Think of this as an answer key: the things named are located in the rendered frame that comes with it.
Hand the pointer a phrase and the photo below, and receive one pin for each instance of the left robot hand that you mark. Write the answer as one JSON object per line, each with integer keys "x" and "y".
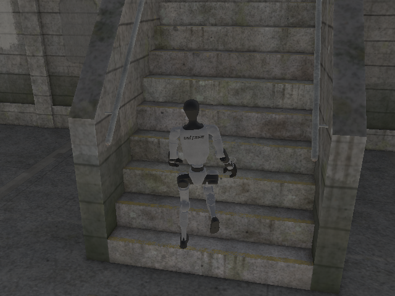
{"x": 174, "y": 164}

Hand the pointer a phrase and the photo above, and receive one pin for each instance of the right robot hand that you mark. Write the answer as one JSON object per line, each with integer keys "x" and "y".
{"x": 234, "y": 171}

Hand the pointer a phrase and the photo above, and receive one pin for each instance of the robot left forearm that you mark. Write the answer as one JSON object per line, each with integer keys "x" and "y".
{"x": 170, "y": 160}

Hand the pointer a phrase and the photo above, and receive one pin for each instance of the robot right forearm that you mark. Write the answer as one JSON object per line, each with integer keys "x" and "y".
{"x": 226, "y": 161}

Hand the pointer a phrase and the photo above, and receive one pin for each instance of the left robot upper arm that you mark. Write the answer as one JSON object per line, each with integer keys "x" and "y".
{"x": 173, "y": 142}

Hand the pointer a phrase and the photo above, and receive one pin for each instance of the left robot shin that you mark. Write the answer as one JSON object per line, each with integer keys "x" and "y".
{"x": 183, "y": 222}

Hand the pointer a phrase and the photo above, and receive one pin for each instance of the right robot thigh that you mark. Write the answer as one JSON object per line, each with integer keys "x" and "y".
{"x": 211, "y": 179}

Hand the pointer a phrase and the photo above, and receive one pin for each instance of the right robot upper arm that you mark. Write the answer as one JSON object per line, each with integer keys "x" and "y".
{"x": 214, "y": 131}

